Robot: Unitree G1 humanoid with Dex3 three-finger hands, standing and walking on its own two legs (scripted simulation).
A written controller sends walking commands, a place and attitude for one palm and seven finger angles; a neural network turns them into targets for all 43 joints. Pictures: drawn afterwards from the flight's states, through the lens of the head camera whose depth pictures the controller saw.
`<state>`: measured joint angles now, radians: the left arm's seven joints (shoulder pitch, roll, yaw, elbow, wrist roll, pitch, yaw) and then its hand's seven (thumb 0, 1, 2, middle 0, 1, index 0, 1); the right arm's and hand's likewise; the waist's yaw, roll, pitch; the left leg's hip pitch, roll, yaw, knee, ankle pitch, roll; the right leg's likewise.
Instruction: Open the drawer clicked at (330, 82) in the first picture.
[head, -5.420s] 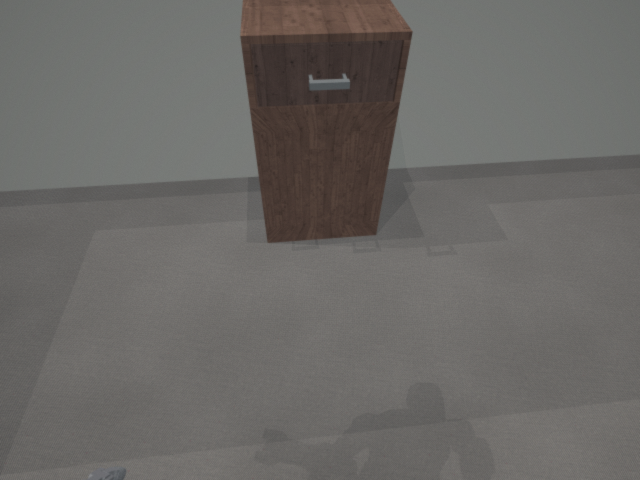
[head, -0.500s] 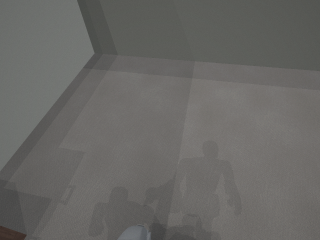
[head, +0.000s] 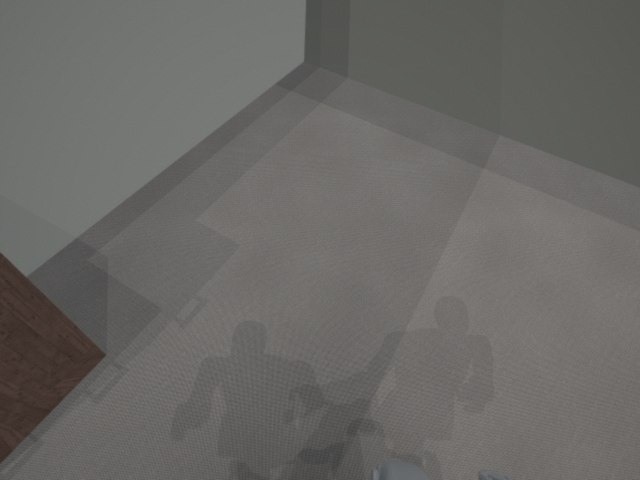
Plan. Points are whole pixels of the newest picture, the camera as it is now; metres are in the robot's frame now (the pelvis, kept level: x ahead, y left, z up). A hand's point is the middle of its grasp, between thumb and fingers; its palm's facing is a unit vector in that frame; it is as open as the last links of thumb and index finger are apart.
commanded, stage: turn to face it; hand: left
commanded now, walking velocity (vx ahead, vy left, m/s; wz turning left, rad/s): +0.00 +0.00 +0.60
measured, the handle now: out of the picture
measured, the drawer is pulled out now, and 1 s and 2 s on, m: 0.00 0.00 0.00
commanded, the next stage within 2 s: take the last steps up to it in 1.52 s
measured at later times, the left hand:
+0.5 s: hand out of the picture +0.02 +0.16 -0.15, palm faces +0.31 -0.91 -0.26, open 7.4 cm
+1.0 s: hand out of the picture -0.06 +0.23 -0.16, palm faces +0.59 -0.76 -0.26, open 7.4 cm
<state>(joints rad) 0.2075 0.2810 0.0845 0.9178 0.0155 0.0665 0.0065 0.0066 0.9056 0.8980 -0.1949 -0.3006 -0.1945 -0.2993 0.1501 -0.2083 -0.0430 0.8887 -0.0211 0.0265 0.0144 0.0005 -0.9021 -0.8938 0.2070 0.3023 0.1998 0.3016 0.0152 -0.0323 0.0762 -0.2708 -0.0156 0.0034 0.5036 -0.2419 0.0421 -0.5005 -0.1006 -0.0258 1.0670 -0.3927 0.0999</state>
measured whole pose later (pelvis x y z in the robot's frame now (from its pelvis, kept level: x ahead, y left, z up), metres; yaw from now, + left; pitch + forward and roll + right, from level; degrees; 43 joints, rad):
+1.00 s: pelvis -0.01 +0.00 +0.00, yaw +36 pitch +0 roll -1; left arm 0.17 0.27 0.07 0.88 0.01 0.06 0.01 0.01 0.91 0.90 -0.19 -0.30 -0.19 -0.30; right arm 0.17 -0.22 -0.04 0.90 -0.02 0.03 0.02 0.00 -0.90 -0.89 0.21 0.30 0.20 0.30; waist 0.00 -0.02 0.07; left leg -0.25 -0.04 -0.06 0.48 -0.24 0.04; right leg -0.46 -0.08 -0.01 0.96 -0.42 0.11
